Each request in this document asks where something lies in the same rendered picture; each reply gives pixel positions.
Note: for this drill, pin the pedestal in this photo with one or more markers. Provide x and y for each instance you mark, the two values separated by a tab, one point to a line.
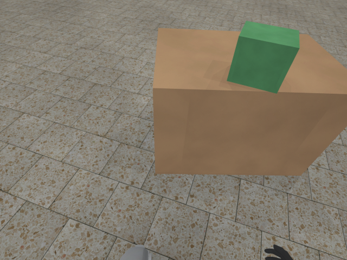
204	124

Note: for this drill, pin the carton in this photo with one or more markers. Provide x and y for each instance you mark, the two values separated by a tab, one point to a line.
263	56

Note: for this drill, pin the left robot thigh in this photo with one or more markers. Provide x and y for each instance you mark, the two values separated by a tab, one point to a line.
137	253

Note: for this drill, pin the robot right hand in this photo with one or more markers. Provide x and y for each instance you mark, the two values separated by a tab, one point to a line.
278	251

